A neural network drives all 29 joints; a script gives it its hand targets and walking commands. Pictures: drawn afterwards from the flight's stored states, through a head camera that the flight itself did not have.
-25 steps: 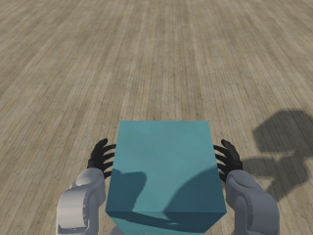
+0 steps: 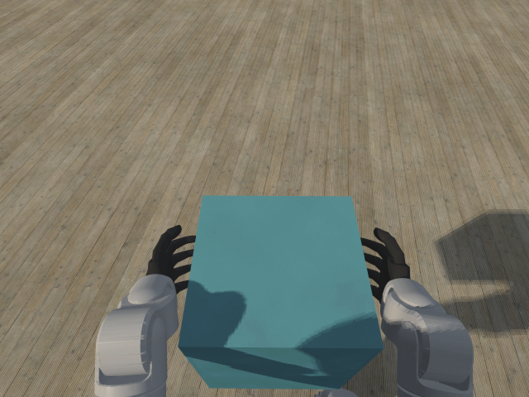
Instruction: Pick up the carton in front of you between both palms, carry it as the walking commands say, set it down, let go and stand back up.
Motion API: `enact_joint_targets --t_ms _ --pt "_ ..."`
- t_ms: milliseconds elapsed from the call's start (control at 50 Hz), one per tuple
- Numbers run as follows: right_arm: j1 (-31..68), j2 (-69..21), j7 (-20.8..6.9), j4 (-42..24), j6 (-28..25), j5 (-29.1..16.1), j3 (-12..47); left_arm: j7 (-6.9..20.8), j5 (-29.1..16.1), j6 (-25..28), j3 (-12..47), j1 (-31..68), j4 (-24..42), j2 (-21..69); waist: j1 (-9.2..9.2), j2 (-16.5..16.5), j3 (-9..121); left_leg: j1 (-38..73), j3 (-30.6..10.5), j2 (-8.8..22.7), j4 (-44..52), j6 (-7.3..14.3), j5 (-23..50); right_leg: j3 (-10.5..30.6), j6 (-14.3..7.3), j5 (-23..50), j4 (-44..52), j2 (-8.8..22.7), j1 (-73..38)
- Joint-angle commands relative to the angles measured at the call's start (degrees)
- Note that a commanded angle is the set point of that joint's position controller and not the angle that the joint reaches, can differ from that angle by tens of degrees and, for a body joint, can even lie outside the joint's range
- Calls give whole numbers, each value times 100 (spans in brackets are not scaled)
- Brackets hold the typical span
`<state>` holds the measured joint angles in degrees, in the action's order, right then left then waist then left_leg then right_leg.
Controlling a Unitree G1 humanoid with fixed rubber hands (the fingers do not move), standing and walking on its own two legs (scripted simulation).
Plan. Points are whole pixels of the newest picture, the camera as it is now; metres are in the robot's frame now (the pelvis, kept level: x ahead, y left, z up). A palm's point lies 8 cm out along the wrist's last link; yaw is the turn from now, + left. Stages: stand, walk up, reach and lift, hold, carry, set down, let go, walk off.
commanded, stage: carry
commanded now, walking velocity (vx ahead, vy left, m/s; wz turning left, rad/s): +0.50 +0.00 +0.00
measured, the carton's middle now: (275, 299) +0.26 +0.00 +0.00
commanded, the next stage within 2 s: none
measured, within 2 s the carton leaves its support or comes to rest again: neither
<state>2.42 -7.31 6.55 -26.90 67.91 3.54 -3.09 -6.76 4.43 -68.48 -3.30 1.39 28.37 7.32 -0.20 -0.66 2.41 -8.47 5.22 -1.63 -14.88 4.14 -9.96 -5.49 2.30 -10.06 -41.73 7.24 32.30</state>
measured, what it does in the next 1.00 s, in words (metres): walks ahead: right foot, then left foot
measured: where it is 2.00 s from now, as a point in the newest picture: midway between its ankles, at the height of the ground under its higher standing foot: (278, 170)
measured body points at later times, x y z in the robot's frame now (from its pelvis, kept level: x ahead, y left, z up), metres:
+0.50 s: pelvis +0.31 -0.07 +0.00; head +0.33 -0.09 +0.45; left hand +0.56 +0.11 +0.08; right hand +0.59 -0.20 +0.07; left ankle +0.41 +0.10 -0.69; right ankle +0.24 -0.14 -0.75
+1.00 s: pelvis +0.65 -0.03 +0.00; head +0.67 -0.02 +0.45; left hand +0.90 +0.13 +0.06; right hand +0.91 -0.18 +0.07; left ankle +0.59 +0.05 -0.75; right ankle +0.75 -0.18 -0.71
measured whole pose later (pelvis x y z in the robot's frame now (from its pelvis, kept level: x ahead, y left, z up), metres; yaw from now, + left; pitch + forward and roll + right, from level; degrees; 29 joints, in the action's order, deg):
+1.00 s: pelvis +0.65 -0.03 +0.00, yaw +1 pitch +4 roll -1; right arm -1.7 -7.5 6.6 -28.0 64.6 3.4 -2.1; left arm -6.2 5.0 -65.4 -1.8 -2.3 29.2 7.5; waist 1.2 -0.2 3.1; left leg -5.2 11.4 2.4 -14.0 1.6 -12.9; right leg -7.2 0.2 -10.2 -37.8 5.7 31.2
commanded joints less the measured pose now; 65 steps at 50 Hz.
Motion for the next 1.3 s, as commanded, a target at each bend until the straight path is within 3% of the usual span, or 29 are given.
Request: enact_joint_targets --t_ms 0,60,100,120,140,160,180,220,260,320,520,580,600,620,640,660,680,720,760,920,1020,1060,1080,1100,1120,1140,1180,1220,1280 --pt "2093 -4752 -1016 -714 7 -1752 3739 1024 -2154 11 4252 2698 829 4982 118 937 980 1124 -544 1406 554 360 1139 -469 -36 510 1197 -209 -279" --pt "2037 -4400 -924 -631 164 -1683 3673 990 -2100 -159 4011 2477 587 4563 121 887 847 1007 -525 1424 240 313 1346 -705 -119 248 1557 -337 -792" --pt "2006 -4203 -863 -505 284 -1641 3655 961 -2000 -258 3737 2241 296 4302 -7 500 1087 314 -94 1162 -974 53 1998 -813 -261 8 1918 -477 -2338" --pt "2082 -4110 -846 -488 342 -1657 3672 939 -1904 -292 3588 2077 150 4157 -171 -198 1510 -684 242 838 -2405 -238 1426 186 -463 -530 2113 319 -3626" --pt "2115 -4138 -849 -509 395 -1694 3721 922 -1802 -305 3491 1930 1 4034 -147 -1758 1942 -2066 255 243 -4004 -379 -304 2425 -1016 -746 2613 1686 -4566" --pt "2402 -4221 -877 -526 404 -1801 3821 926 -1807 -272 3462 1952 -69 4188 -123 -2017 1606 -3202 -87 79 -4868 -279 -1743 3000 -1385 352 2868 1968 -4762" --pt "2550 -4411 -923 -523 372 -1915 3919 951 -1861 -238 3497 2057 5 4433 -133 -1265 1521 -3390 -378 453 -5414 -232 -1741 2555 -1339 1249 2695 1850 -4585" --pt "2699 -4936 -1046 -441 251 -2071 4135 1024 -1890 -106 3547 2256 37 5001 -101 -435 1484 -3160 -542 753 -5101 -262 -1131 1631 -1000 1578 2702 1510 -3993" --pt "2731 -5274 -1084 -432 83 -2055 4187 1093 -2018 38 3730 2555 261 5335 -75 -529 1544 -2815 -331 809 -4391 -298 -634 989 -776 850 3072 1276 -3601" --pt "2418 -5432 -991 -428 -87 -1901 4150 1144 -2153 135 3919 2658 570 5313 -72 -636 1384 -2971 4 767 -3814 -387 86 451 -785 918 3231 990 -3639" --pt "2070 -4650 -772 -853 161 -1680 3961 1083 -2119 -97 3796 2118 714 4389 -125 -916 678 -2449 871 401 -1454 -274 994 -485 -776 3236 2909 628 -4029" --pt "1989 -4510 -820 -657 243 -1753 3905 1041 -1977 -178 3711 2065 582 4288 -12 -858 1182 -894 1133 -49 -1054 -59 784 -765 -564 4707 1434 446 -3890" --pt "2012 -4546 -850 -587 244 -1772 3884 1034 -1951 -194 3698 2129 543 4257 137 -634 1505 258 1043 25 -808 17 632 -908 -449 4266 335 285 -3276" --pt "1991 -4518 -879 -504 236 -1779 3852 1027 -1951 -201 3716 2198 536 4270 229 167 2004 1854 -411 1146 -809 410 534 -830 -268 2584 -1186 -7 -1825" --pt "1989 -4540 -902 -403 194 -1812 3816 1047 -1978 -193 3788 2162 600 4417 103 1755 2453 2765 -3065 2607 -378 1218 986 -518 -95 -989 -2894 -830 -223" --pt "1941 -4860 -955 -314 139 -1870 3851 1077 -1994 -149 3887 2301 560 4552 161 1522 2440 2763 -3266 2631 -114 1427 1826 241 -229 -1714 -3675 -816 390" --pt "2052 -5147 -1045 -328 85 -1941 3953 1109 -1976 -62 3867 2268 481 4851 129 789 2333 2585 -2387 2422 -232 1175 2215 480 -381 -1454 -3653 -430 563" --pt "2171 -5559 -1132 -440 -109 -1973 4015 1184 -1955 115 3992 2314 360 5261 158 267 1969 1748 -1490 2139 -193 625 2545 561 -337 -1082 -2668 -73 337" --pt "2299 -5699 -1198 -521 -251 -2081 4140 1162 -1941 295 4140 2256 344 5565 134 553 1860 1392 -999 1938 155 322 1695 337 -343 -767 -1738 -89 40" --pt "1671 -4959 -1174 -661 -332 -1915 4030 988 -1756 402 4206 1857 597 5159 132 1063 1055 1031 150 1582 531 270 1280 -533 -189 318 879 -321 -322" --pt "1971 -4421 -1027 -953 -110 -1861 3958 963 -1928 152 4120 2147 823 4582 82 924 628 742 357 1537 -20 83 1256 -920 -270 536 1406 -446 -998" --pt "2013 -4162 -933 -953 40 -1815 3908 919 -1928 18 3913 2148 698 4304 -27 510 961 159 784 1219 -1425 -191 2012 -942 -405 44 1607 -595 -2410" --pt "2093 -3986 -886 -972 130 -1792 3849 886 -1899 -50 3791 2030 591 4102 -193 -289 1378 -819 885 854 -2955 -400 1342 319 -668 -483 1931 239 -3552" --pt "2081 -3954 -857 -993 216 -1803 3858 862 -1867 -97 3692 1949 499 3923 -174 -1849 1747 -2152 605 230 -4561 -552 -618 2757 -1283 -690 2670 1546 -4344" --pt "2174 -3968 -854 -945 268 -1846 3891 867 -1906 -135 3663 1899 440 4018 -138 -1861 1629 -2959 -62 240 -5453 -388 -1800 3213 -1575 309 2907 1812 -4507" --pt "2230 -4125 -876 -856 285 -1890 3904 890 -1964 -153 3708 1978 496 4205 -144 -1166 1585 -3116 -351 559 -5809 -316 -1780 2860 -1504 1162 2793 1744 -4368" --pt "2268 -4591 -949 -683 233 -1899 3968 975 -2059 -117 3762 2251 513 4709 -100 -433 1563 -2973 -502 876 -5336 -309 -1232 1782 -1131 1866 2628 1434 -3978" --pt "2263 -4974 -982 -572 138 -1860 4017 1044 -2136 -38 3860 2431 603 5015 -85 -488 1631 -2668 -303 862 -4481 -325 -758 1027 -859 1533 2877 1183 -3672" --pt "2195 -5206 -935 -565 13 -1791 4070 1111 -2194 19 3958 2512 730 5038 -81 -610 1509 -2792 -11 810 -3886 -398 -114 573 -847 1555 3087 981 -3705"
